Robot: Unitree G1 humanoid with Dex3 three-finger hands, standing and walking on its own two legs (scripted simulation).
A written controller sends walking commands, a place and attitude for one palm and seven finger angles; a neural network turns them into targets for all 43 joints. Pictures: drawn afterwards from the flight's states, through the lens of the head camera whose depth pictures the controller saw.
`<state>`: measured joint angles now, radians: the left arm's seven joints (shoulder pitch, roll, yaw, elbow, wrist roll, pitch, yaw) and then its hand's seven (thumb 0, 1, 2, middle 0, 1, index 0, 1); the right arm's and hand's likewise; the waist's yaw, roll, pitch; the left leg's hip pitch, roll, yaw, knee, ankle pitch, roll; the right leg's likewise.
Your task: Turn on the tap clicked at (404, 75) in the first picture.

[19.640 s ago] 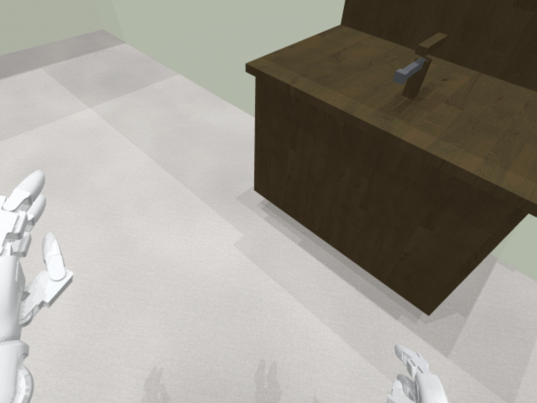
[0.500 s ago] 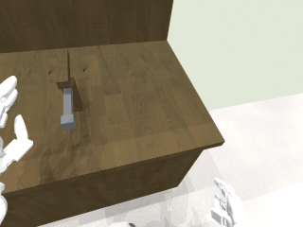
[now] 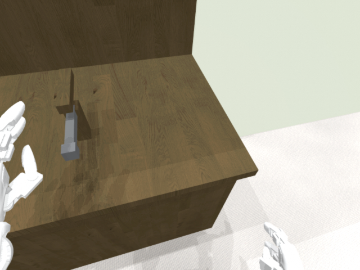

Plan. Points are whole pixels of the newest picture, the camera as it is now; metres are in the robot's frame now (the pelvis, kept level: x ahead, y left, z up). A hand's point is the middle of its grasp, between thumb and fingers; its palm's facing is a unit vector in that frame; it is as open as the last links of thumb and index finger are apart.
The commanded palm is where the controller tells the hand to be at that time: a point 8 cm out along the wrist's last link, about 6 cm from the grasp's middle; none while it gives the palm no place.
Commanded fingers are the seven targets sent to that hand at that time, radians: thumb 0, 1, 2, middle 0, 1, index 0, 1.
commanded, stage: shuffle to correct the standing spot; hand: left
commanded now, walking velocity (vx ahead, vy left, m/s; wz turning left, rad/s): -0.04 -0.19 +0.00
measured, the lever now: (70, 151) +0.32 +0.27 +0.08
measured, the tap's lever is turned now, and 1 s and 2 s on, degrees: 0 0 0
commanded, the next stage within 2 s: come to a stop and stand still in 1.38 s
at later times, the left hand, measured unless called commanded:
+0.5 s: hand (81, 168) +0.24 +0.19 +0.16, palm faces +0.30 -0.85 -0.43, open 7.4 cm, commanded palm +0.18 +0.23 +0.18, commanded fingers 0.00 0.90 0.90 -0.20 -0.30 -0.20 -0.30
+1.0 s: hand (60, 190) +0.20 +0.21 +0.16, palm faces +0.30 -0.83 -0.46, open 7.4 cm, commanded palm +0.14 +0.24 +0.18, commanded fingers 0.00 0.90 0.90 -0.20 -0.30 -0.20 -0.30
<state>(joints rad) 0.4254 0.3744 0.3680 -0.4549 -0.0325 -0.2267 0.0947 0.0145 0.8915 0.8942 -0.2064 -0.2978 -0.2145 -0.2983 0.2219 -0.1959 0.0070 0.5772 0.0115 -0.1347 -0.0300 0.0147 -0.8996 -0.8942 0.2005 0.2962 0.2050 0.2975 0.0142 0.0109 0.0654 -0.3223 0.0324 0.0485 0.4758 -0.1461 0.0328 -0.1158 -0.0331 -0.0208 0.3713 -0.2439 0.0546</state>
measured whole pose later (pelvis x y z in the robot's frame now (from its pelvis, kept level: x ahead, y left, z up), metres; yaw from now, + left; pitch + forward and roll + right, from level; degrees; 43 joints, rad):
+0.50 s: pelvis +0.02 -0.05 +0.00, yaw -1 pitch +0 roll -2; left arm 0.46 0.40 0.39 -0.55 -0.08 -0.18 0.06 0.02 0.89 0.89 -0.21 -0.30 -0.22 -0.30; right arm 0.21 -0.20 -0.02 0.52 0.01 -0.09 -0.03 0.01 -0.90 -0.89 0.20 0.30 0.20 0.30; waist 0.01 0.01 0.09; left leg -0.35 0.11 0.01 0.53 -0.19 -0.04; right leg -0.14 0.05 -0.04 0.43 -0.30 -0.02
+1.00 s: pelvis -0.02 -0.04 -0.01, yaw -1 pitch -1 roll -4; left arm 0.46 0.43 0.44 -0.58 -0.08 -0.19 0.06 0.01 0.89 0.89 -0.21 -0.30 -0.22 -0.30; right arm 0.25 -0.17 -0.02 0.55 0.00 -0.10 -0.03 0.01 -0.90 -0.89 0.20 0.30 0.20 0.30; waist 0.01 0.02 0.13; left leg -0.44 0.10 -0.01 0.63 -0.19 -0.02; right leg -0.25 0.05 -0.04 0.57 -0.35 -0.01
